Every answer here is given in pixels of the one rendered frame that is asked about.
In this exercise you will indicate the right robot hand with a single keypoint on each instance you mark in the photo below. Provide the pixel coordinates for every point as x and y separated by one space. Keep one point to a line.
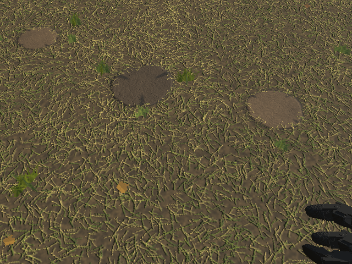
341 214

